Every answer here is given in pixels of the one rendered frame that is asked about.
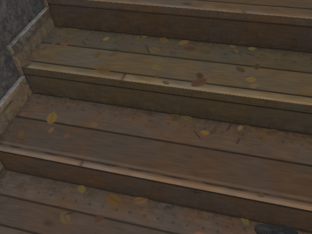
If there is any right robot hand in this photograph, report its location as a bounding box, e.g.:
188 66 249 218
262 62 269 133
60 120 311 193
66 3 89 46
254 224 298 234

